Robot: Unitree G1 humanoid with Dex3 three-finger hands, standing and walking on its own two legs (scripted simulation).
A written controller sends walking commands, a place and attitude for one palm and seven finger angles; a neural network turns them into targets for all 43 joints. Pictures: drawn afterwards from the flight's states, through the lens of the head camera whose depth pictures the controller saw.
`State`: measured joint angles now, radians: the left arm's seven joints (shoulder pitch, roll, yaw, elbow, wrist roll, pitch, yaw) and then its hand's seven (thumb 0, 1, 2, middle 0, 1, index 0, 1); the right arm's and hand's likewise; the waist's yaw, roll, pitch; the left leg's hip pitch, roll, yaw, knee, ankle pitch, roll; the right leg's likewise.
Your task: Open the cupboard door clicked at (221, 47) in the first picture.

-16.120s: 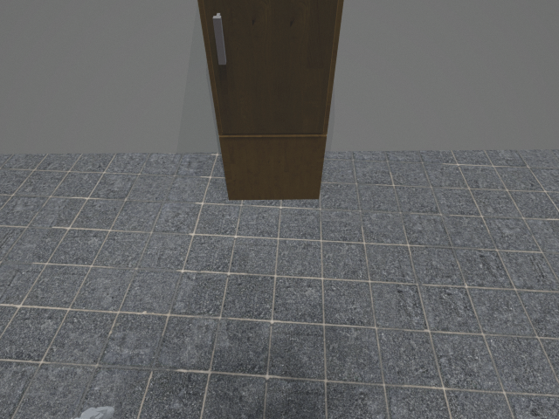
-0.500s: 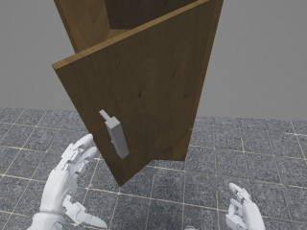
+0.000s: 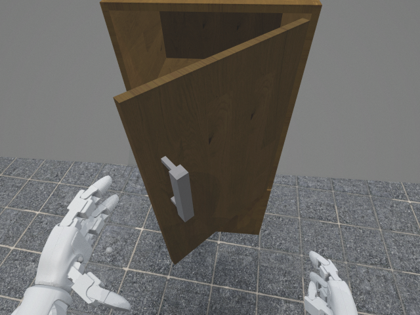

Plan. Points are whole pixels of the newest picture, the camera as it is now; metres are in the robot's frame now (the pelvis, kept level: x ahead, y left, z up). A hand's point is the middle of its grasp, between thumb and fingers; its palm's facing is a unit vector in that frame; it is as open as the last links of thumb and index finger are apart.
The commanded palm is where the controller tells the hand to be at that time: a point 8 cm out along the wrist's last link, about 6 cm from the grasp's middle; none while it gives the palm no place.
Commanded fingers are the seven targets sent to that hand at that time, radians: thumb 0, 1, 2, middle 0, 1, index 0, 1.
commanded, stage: draw the hand back to the body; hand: left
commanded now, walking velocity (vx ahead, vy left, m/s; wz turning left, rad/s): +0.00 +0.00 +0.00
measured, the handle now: (176, 189) +0.33 +0.10 +0.07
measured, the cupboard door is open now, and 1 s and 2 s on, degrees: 46 46 46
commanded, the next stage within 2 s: step back with the hand held close in 1.18 s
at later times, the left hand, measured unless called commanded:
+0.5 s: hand (55, 223) +0.21 +0.24 +0.15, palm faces +0.33 -0.86 -0.40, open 12.7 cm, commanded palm +0.16 +0.28 +0.17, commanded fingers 0.00 0.41 0.69 -0.18 -0.30 -0.18 -0.30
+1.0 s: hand (30, 207) +0.21 +0.26 +0.19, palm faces +0.44 -0.80 -0.41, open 7.7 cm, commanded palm +0.16 +0.29 +0.20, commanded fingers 0.00 0.90 0.90 -0.20 -0.30 -0.20 -0.30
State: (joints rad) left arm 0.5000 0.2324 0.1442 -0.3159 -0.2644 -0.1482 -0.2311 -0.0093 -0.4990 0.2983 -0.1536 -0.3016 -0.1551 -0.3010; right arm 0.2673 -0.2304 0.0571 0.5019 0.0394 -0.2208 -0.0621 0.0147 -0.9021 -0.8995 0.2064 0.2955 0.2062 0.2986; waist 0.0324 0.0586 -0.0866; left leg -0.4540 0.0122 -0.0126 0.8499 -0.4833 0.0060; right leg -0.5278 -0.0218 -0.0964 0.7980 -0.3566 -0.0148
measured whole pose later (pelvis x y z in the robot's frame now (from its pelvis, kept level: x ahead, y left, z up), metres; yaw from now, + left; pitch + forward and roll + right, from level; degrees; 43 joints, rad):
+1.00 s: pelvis +0.02 +0.00 +0.04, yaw -1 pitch -5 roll -1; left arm 0.45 0.32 0.33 -0.37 -0.04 -0.08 0.11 0.01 0.84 0.87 -0.21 -0.30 -0.21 -0.30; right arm 0.18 -0.23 0.02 0.65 -0.01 -0.12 -0.07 0.01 -0.90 -0.90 0.21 0.30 0.21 0.30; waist 0.08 0.07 0.04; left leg -0.01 0.01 0.02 0.38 -0.29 0.00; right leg -0.11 0.00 -0.07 0.37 -0.18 -0.01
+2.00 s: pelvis -0.08 +0.02 +0.02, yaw -1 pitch -1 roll +0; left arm 0.50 0.38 0.44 -0.52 0.01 -0.22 0.14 0.02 0.89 0.90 -0.21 -0.30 -0.22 -0.30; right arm 0.20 -0.20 0.01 0.55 0.00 -0.07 -0.07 0.01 -0.90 -0.90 0.21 0.30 0.21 0.30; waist 0.02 -0.01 0.06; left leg -0.37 -0.02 0.03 0.69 -0.32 0.04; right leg -0.43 -0.03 -0.03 0.59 -0.14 0.01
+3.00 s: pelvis -0.29 -0.02 +0.04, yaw +0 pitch +0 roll +1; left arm 0.56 0.40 0.39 -0.50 -0.03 -0.15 0.15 0.02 0.89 0.90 -0.22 -0.30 -0.22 -0.30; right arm 0.25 -0.19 0.03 0.68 -0.01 -0.10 -0.08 0.01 -0.90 -0.90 0.21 0.30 0.21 0.30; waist 0.02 -0.03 -0.04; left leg -0.43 0.00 0.02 0.77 -0.31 -0.01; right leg -0.21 0.02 -0.05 0.47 -0.26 -0.05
